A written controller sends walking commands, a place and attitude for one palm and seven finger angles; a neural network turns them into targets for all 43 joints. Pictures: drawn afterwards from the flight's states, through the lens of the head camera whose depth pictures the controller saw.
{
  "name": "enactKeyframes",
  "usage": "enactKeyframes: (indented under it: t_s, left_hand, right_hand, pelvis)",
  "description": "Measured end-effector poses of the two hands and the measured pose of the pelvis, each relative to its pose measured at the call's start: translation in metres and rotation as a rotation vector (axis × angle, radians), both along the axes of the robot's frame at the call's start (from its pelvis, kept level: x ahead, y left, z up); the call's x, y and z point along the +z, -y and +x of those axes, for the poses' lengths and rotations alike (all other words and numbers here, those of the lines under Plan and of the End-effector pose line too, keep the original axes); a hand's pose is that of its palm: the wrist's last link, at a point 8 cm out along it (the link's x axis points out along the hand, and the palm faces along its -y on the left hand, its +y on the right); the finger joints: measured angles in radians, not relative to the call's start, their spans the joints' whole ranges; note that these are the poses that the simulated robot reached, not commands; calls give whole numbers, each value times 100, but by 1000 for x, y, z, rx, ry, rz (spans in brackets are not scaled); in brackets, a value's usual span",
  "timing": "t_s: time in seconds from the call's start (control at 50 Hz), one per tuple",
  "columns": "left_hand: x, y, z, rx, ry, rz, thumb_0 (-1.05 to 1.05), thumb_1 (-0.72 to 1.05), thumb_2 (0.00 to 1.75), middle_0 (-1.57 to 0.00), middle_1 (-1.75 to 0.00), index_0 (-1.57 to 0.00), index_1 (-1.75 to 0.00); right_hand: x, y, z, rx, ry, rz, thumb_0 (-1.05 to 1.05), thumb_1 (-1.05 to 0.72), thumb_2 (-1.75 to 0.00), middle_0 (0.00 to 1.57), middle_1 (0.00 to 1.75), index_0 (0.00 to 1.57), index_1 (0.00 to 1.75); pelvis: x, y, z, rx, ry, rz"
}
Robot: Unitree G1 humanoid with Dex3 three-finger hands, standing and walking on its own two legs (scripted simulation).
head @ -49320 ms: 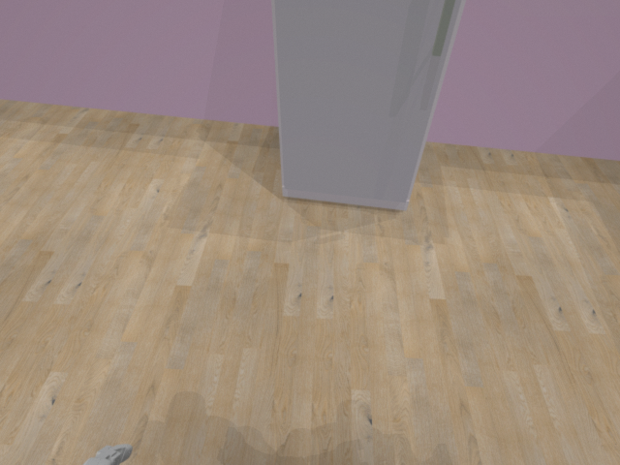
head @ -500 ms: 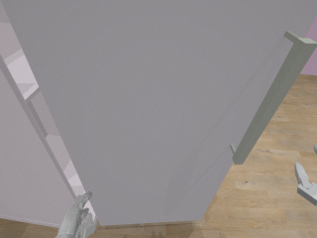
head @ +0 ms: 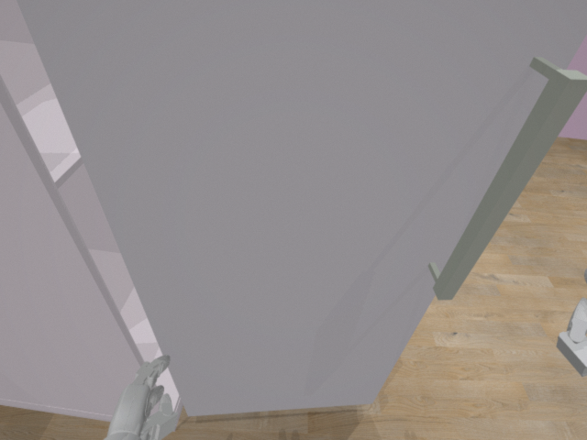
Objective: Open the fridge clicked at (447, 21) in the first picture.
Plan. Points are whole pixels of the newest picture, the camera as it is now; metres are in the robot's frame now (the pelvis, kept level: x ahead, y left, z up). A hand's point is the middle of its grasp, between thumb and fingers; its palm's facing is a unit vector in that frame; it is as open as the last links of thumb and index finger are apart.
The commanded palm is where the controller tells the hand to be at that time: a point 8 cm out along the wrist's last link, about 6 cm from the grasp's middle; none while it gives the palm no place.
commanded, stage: step back with the hand held close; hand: right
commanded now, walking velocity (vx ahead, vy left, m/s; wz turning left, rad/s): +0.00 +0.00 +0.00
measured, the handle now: (482, 202) +0.38 -0.26 +0.18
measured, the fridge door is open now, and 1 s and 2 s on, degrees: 78 78 78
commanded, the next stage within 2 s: stop stepping back and stand still in 1.42 s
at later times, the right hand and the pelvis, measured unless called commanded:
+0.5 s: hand out of the picture +0.16 -0.30 +0.16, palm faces +0.40 +0.78 -0.49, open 7.4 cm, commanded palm +0.09 -0.33 +0.18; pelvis -0.05 -0.03 -0.01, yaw +1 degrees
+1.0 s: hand out of the picture +0.09 -0.30 +0.16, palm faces +0.41 +0.79 -0.45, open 7.4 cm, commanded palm +0.02 -0.34 +0.18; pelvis -0.11 -0.04 -0.01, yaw -1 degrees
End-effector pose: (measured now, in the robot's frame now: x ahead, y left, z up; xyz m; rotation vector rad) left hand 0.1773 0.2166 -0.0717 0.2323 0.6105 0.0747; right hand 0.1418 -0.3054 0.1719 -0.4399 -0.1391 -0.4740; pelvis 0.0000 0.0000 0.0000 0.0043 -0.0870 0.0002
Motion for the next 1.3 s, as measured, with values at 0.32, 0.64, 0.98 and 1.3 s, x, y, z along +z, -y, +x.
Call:
enactKeyframes:
  t_s: [0.32, 0.64, 0.98, 1.3]
  left_hand:
    - [4, 4, -31, 83, -103, 51, 1, 90, 90, -20, -30, -20, -30]
    - [0, 25, -80, 44, -100, 73, 1, 90, 90, -20, -30, -20, -30]
    - [-1, 33, -104, 6, -87, 83, 2, 90, 90, -20, -30, -20, -30]
    - [5, 33, -172, 68, -133, 146, 1, 90, 90, -20, -30, -20, -30]
  right_hand:
    - [-3, 13, 4, 127, -35, -92, 1, -89, -90, 21, 30, 22, 30]
    - [-1, 34, -52, 87, 84, -112, 1, -89, -90, 21, 30, 22, 30]
    - [3, 37, -90, 120, 114, -158, 1, -89, -90, 21, 30, 21, 30]
    - [2, 64, -137, 124, 180, -159, 1, -89, -90, 22, 30, 22, 30]
  pelvis:
    - [0, 25, -21, 22, -78, 8]
    - [-10, 37, -66, 4, -85, 40]
    - [-12, 38, -107, -14, -100, 56]
    - [-13, 57, -155, -32, -95, 64]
